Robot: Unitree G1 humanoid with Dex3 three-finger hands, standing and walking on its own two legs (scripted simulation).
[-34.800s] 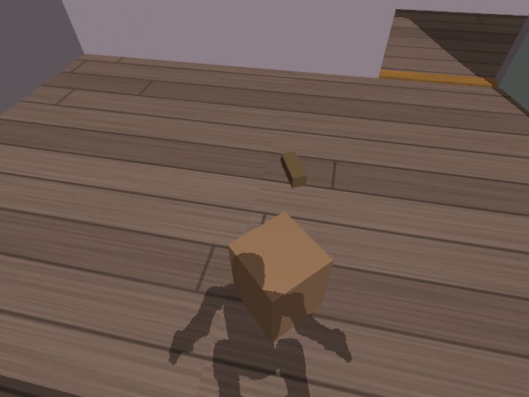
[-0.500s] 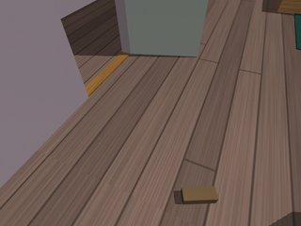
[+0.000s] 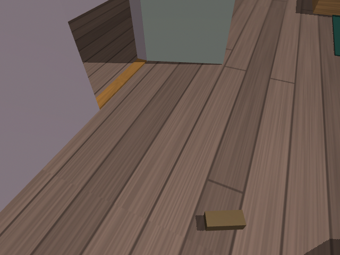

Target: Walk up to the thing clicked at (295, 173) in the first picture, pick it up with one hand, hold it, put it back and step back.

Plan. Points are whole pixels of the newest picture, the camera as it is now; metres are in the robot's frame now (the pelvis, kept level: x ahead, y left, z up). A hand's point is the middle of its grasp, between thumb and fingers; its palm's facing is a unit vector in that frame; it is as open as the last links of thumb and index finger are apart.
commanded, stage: stand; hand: right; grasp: from above
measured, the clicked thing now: (223, 220) +0.46 -0.27 -0.75
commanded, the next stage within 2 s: rise first in 0.10 s
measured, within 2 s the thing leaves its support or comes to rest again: neither
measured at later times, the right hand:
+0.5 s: hand out of the picture +0.15 -0.25 -0.17, palm faces -0.04 +0.93 -0.36, open 10.0 cm
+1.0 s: hand out of the picture +0.11 -0.27 -0.23, palm faces -0.13 +0.89 -0.44, open 14.2 cm
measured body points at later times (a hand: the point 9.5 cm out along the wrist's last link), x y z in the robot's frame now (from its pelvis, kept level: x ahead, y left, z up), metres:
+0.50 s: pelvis -0.02 +0.00 -0.03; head +0.04 +0.00 +0.42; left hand +0.08 +0.27 -0.14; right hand +0.15 -0.30 -0.15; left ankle -0.02 +0.14 -0.75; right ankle -0.02 -0.12 -0.75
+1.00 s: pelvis -0.02 +0.00 -0.09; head +0.07 -0.02 +0.35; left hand +0.15 +0.25 -0.17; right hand +0.12 -0.31 -0.20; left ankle -0.02 +0.14 -0.75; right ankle -0.02 -0.12 -0.75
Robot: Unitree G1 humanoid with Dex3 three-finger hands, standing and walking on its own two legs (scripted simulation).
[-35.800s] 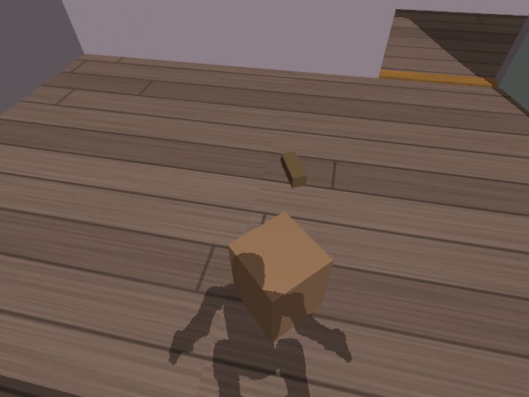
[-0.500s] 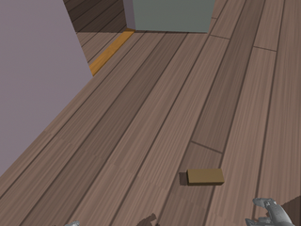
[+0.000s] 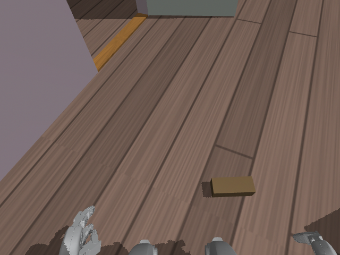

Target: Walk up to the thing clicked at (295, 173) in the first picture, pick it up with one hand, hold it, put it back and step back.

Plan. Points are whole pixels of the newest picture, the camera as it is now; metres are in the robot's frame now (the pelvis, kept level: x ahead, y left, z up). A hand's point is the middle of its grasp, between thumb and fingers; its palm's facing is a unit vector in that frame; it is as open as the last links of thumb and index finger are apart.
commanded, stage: rise first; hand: right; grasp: from above
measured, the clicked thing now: (231, 186) +0.48 -0.27 -0.66
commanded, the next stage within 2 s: none
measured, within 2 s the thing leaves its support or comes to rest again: neither
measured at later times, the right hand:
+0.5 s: hand (276, 226) +0.24 -0.30 -0.31, palm faces -0.44 +0.52 -0.74, open 14.1 cm
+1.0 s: hand (261, 202) +0.35 -0.32 -0.44, palm faces -0.47 +0.13 -0.87, open 14.1 cm
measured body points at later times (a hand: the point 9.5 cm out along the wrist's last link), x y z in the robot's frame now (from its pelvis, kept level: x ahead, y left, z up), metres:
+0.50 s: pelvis -0.05 +0.00 -0.17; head +0.14 -0.01 +0.23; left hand +0.13 +0.28 -0.29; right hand +0.26 -0.33 -0.26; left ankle +0.00 +0.14 -0.66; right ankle +0.01 -0.12 -0.66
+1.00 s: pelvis -0.10 -0.01 -0.32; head +0.13 -0.05 +0.07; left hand -0.04 +0.29 -0.43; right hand +0.37 -0.33 -0.39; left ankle +0.00 +0.14 -0.66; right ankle +0.00 -0.12 -0.66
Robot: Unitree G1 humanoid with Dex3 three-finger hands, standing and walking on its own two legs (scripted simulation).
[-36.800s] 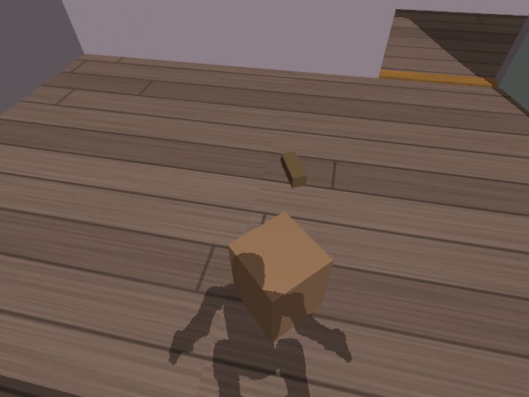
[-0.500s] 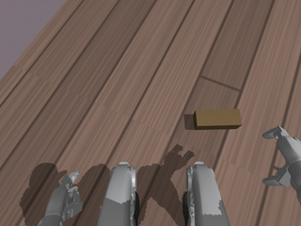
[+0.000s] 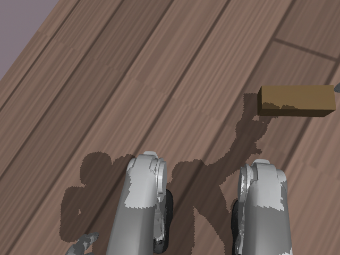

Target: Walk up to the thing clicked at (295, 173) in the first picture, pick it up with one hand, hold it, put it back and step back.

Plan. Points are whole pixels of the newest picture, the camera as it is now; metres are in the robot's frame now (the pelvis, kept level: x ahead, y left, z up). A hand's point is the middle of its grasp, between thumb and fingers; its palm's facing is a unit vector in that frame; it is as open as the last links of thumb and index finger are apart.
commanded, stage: rise first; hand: right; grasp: from above
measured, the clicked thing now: (292, 101) +0.55 -0.31 -0.34
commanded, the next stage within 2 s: none
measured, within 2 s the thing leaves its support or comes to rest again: neither
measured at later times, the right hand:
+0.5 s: hand out of the picture +0.46 -0.36 -0.18, palm faces -0.46 +0.05 -0.89, open 14.2 cm
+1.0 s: hand (335, 105) +0.48 -0.36 -0.21, palm faces -0.47 +0.06 -0.88, open 14.1 cm
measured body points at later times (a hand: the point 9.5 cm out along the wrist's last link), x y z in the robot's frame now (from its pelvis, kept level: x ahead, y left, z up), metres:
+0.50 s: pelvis +0.01 +0.00 -0.04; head +0.25 -0.08 +0.33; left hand +0.08 +0.28 -0.14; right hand +0.48 -0.36 -0.13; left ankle +0.11 +0.14 -0.34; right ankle +0.09 -0.12 -0.34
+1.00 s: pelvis +0.02 -0.01 -0.05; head +0.28 -0.09 +0.31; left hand +0.07 +0.28 -0.14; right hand +0.50 -0.36 -0.16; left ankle +0.11 +0.14 -0.34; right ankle +0.09 -0.12 -0.34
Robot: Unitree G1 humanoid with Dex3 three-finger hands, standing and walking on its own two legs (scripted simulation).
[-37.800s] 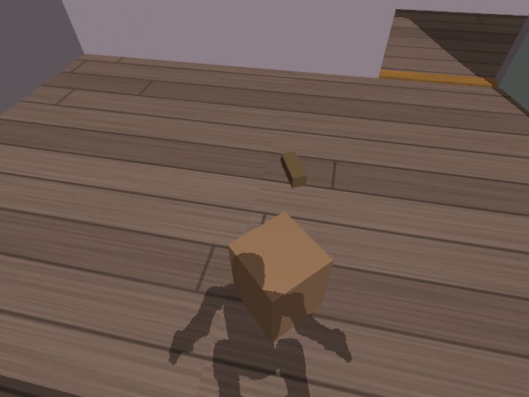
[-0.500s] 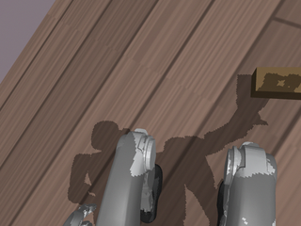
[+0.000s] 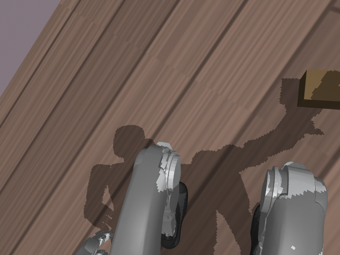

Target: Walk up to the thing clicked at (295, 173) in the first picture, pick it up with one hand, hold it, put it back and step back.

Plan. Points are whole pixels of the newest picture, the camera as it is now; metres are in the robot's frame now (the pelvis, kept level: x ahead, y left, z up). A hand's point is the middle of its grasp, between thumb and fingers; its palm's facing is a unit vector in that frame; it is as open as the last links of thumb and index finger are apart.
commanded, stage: rise first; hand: right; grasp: from above
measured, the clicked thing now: out of the picture +0.51 -0.34 -0.29
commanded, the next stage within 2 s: approach in 1.60 s
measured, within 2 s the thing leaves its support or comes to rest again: neither
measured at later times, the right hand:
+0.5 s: hand out of the picture +0.45 -0.38 -0.17, palm faces -0.45 +0.08 -0.89, open 14.2 cm
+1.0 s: hand out of the picture +0.45 -0.38 -0.17, palm faces -0.45 +0.07 -0.89, open 14.1 cm
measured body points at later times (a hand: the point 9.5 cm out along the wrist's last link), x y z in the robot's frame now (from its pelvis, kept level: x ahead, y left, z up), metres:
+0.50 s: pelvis -0.01 +0.00 -0.01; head +0.24 -0.11 +0.35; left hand +0.05 +0.27 -0.09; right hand +0.47 -0.38 -0.12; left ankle +0.10 +0.14 -0.29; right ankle +0.06 -0.12 -0.30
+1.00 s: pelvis -0.01 +0.00 -0.01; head +0.25 -0.11 +0.35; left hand +0.05 +0.27 -0.09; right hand +0.47 -0.38 -0.12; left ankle +0.10 +0.14 -0.29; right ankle +0.06 -0.12 -0.30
